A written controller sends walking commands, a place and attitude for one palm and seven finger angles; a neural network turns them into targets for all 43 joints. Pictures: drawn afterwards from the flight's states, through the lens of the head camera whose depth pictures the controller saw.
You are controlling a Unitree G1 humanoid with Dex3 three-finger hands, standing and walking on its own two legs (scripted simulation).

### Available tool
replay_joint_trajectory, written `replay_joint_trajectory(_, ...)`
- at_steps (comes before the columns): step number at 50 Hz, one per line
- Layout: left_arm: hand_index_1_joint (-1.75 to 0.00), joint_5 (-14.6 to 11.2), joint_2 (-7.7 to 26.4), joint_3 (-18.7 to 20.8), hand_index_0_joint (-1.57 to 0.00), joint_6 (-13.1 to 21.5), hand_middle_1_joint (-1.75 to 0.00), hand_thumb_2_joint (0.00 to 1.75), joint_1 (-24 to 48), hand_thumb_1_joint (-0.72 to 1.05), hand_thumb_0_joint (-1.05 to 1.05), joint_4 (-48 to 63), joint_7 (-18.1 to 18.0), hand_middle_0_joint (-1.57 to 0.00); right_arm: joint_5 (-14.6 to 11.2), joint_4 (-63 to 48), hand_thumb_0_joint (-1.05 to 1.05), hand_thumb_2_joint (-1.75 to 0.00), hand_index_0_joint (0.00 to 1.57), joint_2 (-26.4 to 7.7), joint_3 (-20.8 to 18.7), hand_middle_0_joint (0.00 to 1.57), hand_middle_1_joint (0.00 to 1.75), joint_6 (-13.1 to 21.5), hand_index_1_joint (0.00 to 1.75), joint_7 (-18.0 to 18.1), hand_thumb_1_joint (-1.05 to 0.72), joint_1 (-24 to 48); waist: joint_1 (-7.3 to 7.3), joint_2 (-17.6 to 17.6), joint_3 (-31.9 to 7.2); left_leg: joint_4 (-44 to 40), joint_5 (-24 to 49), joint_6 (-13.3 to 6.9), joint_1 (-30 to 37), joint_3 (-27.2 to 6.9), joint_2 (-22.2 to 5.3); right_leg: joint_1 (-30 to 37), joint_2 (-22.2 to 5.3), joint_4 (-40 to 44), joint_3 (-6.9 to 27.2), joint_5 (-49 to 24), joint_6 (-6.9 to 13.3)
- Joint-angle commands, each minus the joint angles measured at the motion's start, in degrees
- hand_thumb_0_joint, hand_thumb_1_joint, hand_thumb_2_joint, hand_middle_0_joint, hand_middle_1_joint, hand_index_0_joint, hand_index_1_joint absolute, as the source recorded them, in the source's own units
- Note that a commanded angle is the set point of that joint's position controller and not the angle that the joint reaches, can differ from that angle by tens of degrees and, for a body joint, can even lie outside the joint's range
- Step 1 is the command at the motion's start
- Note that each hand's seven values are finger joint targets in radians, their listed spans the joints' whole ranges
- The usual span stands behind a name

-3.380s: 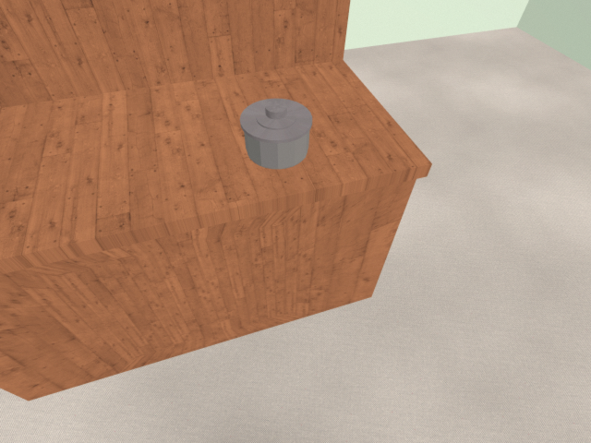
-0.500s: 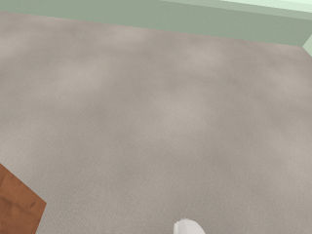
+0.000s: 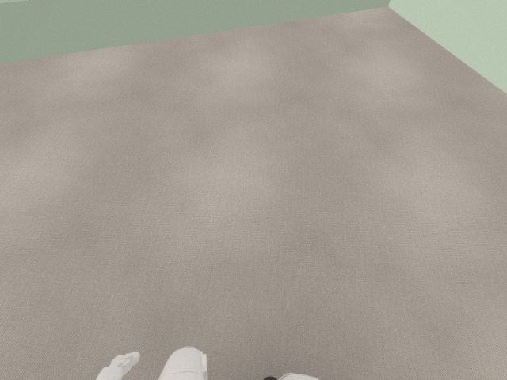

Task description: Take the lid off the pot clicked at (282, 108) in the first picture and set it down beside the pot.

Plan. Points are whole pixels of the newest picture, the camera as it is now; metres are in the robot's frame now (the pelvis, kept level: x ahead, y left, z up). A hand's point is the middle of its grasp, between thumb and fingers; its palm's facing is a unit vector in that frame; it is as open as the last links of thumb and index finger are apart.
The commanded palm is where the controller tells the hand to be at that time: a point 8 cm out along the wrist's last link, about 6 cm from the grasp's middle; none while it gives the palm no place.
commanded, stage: turn to face it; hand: left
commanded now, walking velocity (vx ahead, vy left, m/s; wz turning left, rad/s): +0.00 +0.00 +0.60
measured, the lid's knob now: out of the picture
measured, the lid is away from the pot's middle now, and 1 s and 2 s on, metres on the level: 0.00 0.00 0.00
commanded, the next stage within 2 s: none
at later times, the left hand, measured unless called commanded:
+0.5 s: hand out of the picture +0.06 +0.24 -0.17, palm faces +0.27 -0.93 -0.23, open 7.4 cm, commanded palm none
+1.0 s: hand out of the picture +0.02 +0.17 -0.15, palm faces +0.53 -0.81 -0.26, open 7.4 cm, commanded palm none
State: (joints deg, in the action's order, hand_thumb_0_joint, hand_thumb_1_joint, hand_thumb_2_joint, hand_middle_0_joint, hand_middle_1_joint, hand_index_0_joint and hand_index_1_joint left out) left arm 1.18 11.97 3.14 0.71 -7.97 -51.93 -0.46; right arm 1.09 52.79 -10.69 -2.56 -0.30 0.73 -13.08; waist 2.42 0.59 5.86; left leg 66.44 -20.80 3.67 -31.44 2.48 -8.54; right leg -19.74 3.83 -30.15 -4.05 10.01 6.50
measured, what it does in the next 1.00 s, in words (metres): steps on the spot, turning left: left foot, then right foot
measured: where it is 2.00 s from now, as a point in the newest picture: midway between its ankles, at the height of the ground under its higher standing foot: outside the picture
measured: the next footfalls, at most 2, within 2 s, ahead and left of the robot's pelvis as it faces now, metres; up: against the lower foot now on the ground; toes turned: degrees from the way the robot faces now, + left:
left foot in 0.26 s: +0.13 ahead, +0.14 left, +0.00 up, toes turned +13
right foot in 0.70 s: +0.16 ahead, -0.13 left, +0.00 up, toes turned +20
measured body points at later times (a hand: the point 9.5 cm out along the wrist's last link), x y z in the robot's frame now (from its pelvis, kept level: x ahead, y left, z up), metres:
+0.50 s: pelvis +0.07 +0.03 +0.01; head +0.10 +0.06 +0.46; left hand +0.05 +0.29 -0.15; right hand +0.17 -0.19 -0.13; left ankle +0.09 +0.13 -0.73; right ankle +0.08 -0.12 -0.66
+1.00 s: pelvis +0.07 -0.03 +0.01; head +0.11 -0.02 +0.46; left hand +0.00 +0.21 -0.13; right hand +0.30 -0.22 -0.13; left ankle +0.01 +0.10 -0.67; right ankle +0.12 -0.14 -0.73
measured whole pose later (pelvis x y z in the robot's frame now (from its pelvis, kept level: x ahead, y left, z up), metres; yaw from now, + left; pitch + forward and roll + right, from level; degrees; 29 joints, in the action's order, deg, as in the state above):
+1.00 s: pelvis +0.07 -0.03 +0.01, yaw +32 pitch -1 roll +2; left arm 1.7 11.3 2.2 -0.6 -13.8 -50.4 -1.3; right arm 0.7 52.4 -16.0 -5.2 -4.9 -1.9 -8.0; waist -0.2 1.3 5.6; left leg 55.3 -24.4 4.6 -26.3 2.5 -2.1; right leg -11.7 -8.0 -30.5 -9.4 17.1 -0.9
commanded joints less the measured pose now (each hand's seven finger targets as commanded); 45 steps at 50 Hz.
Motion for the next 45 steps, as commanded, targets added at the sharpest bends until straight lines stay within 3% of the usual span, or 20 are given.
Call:
replay_joint_trajectory(1, -0.30, 0.1, 6.5, 1.4, -0.20, 1.3, -0.30, 0.90, -3.5, 0.90, 0.00, 2.0, -0.7, -0.20, 0.4, 1.4, 0.00, -0.90, 0.20, -2.4, -0.6, 0.20, 0.30, -0.2, 0.30, -0.1, -0.90, -10.8, 0.15, 6.2, -8.7, -5.6, 5.7, -0.5, 5.1, -0.4, 1.3, 0.9, -14.4, 16.1, 11.2, -1.7, 3.0)
replay_joint_trajectory(7, -0.30, 0.2, 6.1, 1.1, -0.20, 1.1, -0.30, 0.90, -6.6, 0.90, 0.00, -0.6, -1.0, -0.20, -0.3, 0.6, 0.00, -0.90, 0.20, -1.6, 0.2, 0.20, 0.30, 0.7, 0.30, -0.3, -0.90, -2.2, -3.04, 5.7, -4.4, -24.1, 2.7, -0.8, 8.6, 0.7, 3.8, 5.7, -18.4, 15.2, 9.5, -4.4, 2.8)
replay_joint_trajectory(11, -0.30, -0.4, 6.6, 1.7, -0.20, 0.4, -0.30, 0.90, -8.2, 0.90, 0.00, -1.8, -1.5, -0.20, -0.2, 1.4, 0.00, -0.90, 0.20, -2.2, -0.1, 0.20, 0.30, 0.5, 0.30, -0.4, -0.90, -2.9, -2.75, 2.8, -4.0, -35.6, 9.1, -1.4, 14.5, 1.3, 4.2, 7.6, -19.1, 7.3, 5.8, -9.6, 0.1)
replay_joint_trajectory(12, -0.30, -0.5, 5.9, 1.8, -0.20, 0.1, -0.30, 0.90, -9.1, 0.90, 0.00, -1.6, -1.4, -0.20, -0.1, 1.5, 0.00, -0.90, 0.20, -3.6, -0.6, 0.20, 0.30, 0.6, 0.30, -0.5, -0.90, -4.3, -2.44, -0.7, -5.1, -39.5, 15.8, -2.5, 18.3, -1.3, 2.6, 6.0, -17.5, 2.6, 3.3, -7.7, -2.1)
replay_joint_trajectory(13, -0.30, -0.7, 4.0, 1.9, -0.20, -0.4, -0.30, 0.90, -10.4, 0.90, 0.00, -0.9, -1.3, -0.20, 0.2, 1.2, 0.00, -0.90, 0.20, -7.0, -1.4, 0.20, 0.30, 0.6, 0.30, -0.3, -0.90, -5.6, -2.25, -9.0, -5.6, -42.4, 26.9, -6.5, 20.7, -11.1, -4.9, 1.4, -12.6, -4.3, -1.7, 0.4, -5.6)
replay_joint_trajectory(14, -0.30, -0.8, 2.4, 1.5, -0.20, -0.5, -0.30, 0.90, -10.3, 0.90, 0.00, -0.1, -1.3, -0.20, 0.3, 0.7, 0.00, -0.90, 0.20, -10.0, -2.0, 0.20, 0.30, 0.2, 0.30, -0.1, -0.90, -6.2, -2.24, -15.5, -5.4, -45.6, 37.6, -12.5, 22.2, -20.6, -12.3, -3.8, -7.5, -11.6, -4.0, 16.6, -8.5)
replay_joint_trajectory(15, -0.30, -0.4, 3.3, 1.5, -0.20, -0.7, -0.30, 0.90, -7.5, 0.90, 0.00, 0.7, -1.4, -0.20, 0.6, 1.3, 0.00, -0.90, 0.20, -10.0, -2.1, 0.20, 0.30, -0.1, 0.30, 0.5, -0.90, -6.7, -0.75, -14.9, -5.0, -49.0, 34.4, -16.1, 21.5, -23.9, -13.5, -6.5, -6.0, -21.9, -0.6, 25.3, -8.5)
replay_joint_trajectory(16, -0.30, 0.0, 4.1, 1.8, -0.20, -0.9, -0.30, 0.90, -5.8, 0.90, 0.00, 0.9, -1.4, -0.20, 0.5, 1.5, 0.00, -0.90, 0.20, -9.5, -1.9, 0.20, 0.30, 0.1, 0.30, 0.8, -0.90, -6.6, -0.82, -16.3, -4.8, -49.6, 30.9, -16.3, 20.6, -23.9, -11.6, -8.9, -7.2, -28.1, 2.4, 23.7, -8.3)
replay_joint_trajectory(19, -0.30, 0.0, 4.6, 2.4, -0.20, -1.0, -0.30, 0.90, -5.3, 0.90, 0.00, 0.7, -0.8, -0.20, 0.1, -0.1, 0.00, -0.90, 0.20, -9.7, -2.1, 0.20, 0.30, 0.5, 0.30, 1.0, -0.90, -3.1, -2.05, -7.0, -8.3, -47.4, 31.3, -14.5, 24.3, -18.4, -7.5, -12.1, -7.4, -32.8, 5.0, 16.2, -9.4)
replay_joint_trajectory(21, -0.30, -0.2, 4.2, 2.3, -0.20, -1.2, -0.30, 0.90, -5.8, 0.90, 0.00, 0.4, -0.6, -0.20, -0.1, -0.8, 0.00, -0.90, 0.20, -10.5, -2.5, 0.20, 0.30, 0.6, 0.30, 0.9, -0.90, -2.1, -2.19, -5.0, -10.6, -47.3, 30.8, -13.5, 25.6, -15.8, -5.4, -11.1, -7.2, -31.0, 4.5, 13.6, -10.3)
replay_joint_trajectory(28, -0.30, -0.6, 4.2, 2.3, -0.20, -1.9, -0.30, 0.90, -3.3, 0.90, 0.00, 2.5, -1.0, -0.20, 0.3, -1.3, 0.00, -0.90, 0.20, -12.7, -4.3, 0.20, 0.30, -0.6, 0.30, 0.4, -0.90, -1.6, -0.81, -10.3, -9.3, -46.9, 23.0, -13.2, 22.1, -20.7, -3.9, -6.0, -5.6, -17.1, 4.2, 15.7, -11.1)
replay_joint_trajectory(32, -0.30, -1.0, 5.4, 2.6, -0.20, -1.4, -0.30, 0.90, -8.1, 0.90, 0.00, 2.0, -1.2, -0.20, 0.0, -3.0, 0.00, -0.90, 0.20, -13.7, -5.1, 0.20, 0.30, -1.3, 0.30, 0.1, -0.90, 2.3, -3.17, -10.4, -10.4, -42.8, 21.2, -10.9, 15.3, -22.4, -1.0, 6.1, -3.4, -2.5, 3.0, 9.3, -10.5)
replay_joint_trajectory(33, -0.30, -0.9, 6.7, 2.9, -0.20, -1.1, -0.30, 0.90, -10.8, 0.90, 0.00, 1.5, -1.4, -0.20, -0.3, -3.7, 0.00, -0.90, 0.20, -13.0, -5.1, 0.20, 0.30, -1.4, 0.30, 0.0, -0.90, 3.8, -4.89, -7.7, -11.1, -40.2, 15.5, -8.7, 10.4, -21.5, 1.2, 12.8, -4.7, 6.0, 3.2, 4.0, -10.3)
replay_joint_trajectory(34, -0.30, -0.1, 10.7, 3.7, -0.20, -0.6, -0.30, 0.90, -12.2, 0.90, 0.00, 1.6, -1.8, -0.20, -0.9, -4.5, 0.00, -0.90, 0.20, -9.8, -4.8, 0.20, 0.30, -1.5, 0.30, -0.4, -0.90, 3.9, -5.67, 3.0, -10.7, -32.2, 4.7, -4.9, 1.1, -15.8, 6.4, 20.1, -14.2, 14.4, 11.4, 7.3, -7.9)
replay_joint_trajectory(35, -0.30, 0.6, 16.0, 4.5, -0.20, -0.6, -0.30, 0.90, -11.5, 0.90, 0.00, 2.7, -2.1, -0.20, -0.7, -6.4, 0.00, -0.90, 0.20, -6.2, -4.1, 0.20, 0.30, -1.5, 0.30, -0.5, -0.90, 5.1, -6.57, 20.2, -7.2, -17.6, -12.0, -0.6, -8.0, -4.5, 13.6, 19.0, -29.4, 18.5, 27.4, 6.8, -1.8)
replay_joint_trajectory(36, -0.30, 0.1, 16.0, 4.0, -0.20, -0.9, -0.30, 0.90, -10.0, 0.90, 0.00, 3.8, -2.2, -0.20, 0.0, -6.6, 0.00, -0.90, 0.20, -9.3, -4.6, 0.20, 0.30, -1.7, 0.30, -0.7, -0.90, 6.1, -6.30, 14.2, -6.1, -6.9, -13.5, -1.4, -5.5, -7.4, 9.9, 10.2, -33.1, 17.9, 26.9, 6.3, 1.5)
replay_joint_trajectory(37, -0.30, 0.1, 13.0, 3.6, -0.20, -0.7, -0.30, 0.90, -5.5, 0.90, 0.00, 4.8, -2.3, -0.20, 0.4, -5.6, 0.00, -0.90, 0.20, -9.5, -4.8, 0.20, 0.30, -2.3, 0.30, -1.1, -0.90, 4.7, -3.63, 10.1, -3.6, -1.0, -8.9, -1.8, -5.1, -8.7, 8.6, 5.7, -29.5, 17.8, 21.6, 10.3, 1.5)
replay_joint_trajectory(38, -0.30, 0.0, 11.9, 3.4, -0.20, -0.6, -0.30, 0.90, -2.6, 0.90, 0.00, 5.4, -2.2, -0.20, 0.4, -4.5, 0.00, -0.90, 0.20, -8.9, -4.7, 0.20, 0.30, -2.7, 0.30, -1.5, -0.90, 4.1, -2.20, 10.6, -2.2, 2.3, -6.2, -1.4, -4.7, -7.4, 7.8, 4.2, -26.0, 16.9, 18.4, 9.4, 0.2)
replay_joint_trajectory(40, -0.30, 0.1, 9.8, 2.5, -0.20, -0.3, -0.30, 0.90, -1.0, 0.90, 0.00, 6.1, -1.7, -0.20, 0.5, -3.6, 0.00, -0.90, 0.20, -8.6, -4.4, 0.20, 0.30, -2.8, 0.30, -2.2, -0.90, 2.4, -1.02, 10.7, -0.9, 4.8, -1.8, -0.1, -4.5, -4.1, 7.0, 5.0, -21.8, 13.6, 9.4, 0.6, -0.9)
replay_joint_trajectory(45, -0.30, 0.4, 11.5, 2.4, -0.20, -0.3, -0.30, 0.90, -8.2, 0.90, 0.00, 4.7, -1.7, -0.20, -0.1, -5.5, 0.00, -0.90, 0.20, -7.6, -3.4, 0.20, 0.30, -2.9, 0.30, -2.5, -0.90, 8.2, -4.73, 10.3, -3.0, -5.5, -3.0, 1.1, -2.8, -0.2, 7.0, 12.7, -22.8, 10.7, 5.4, -10.8, 0.2)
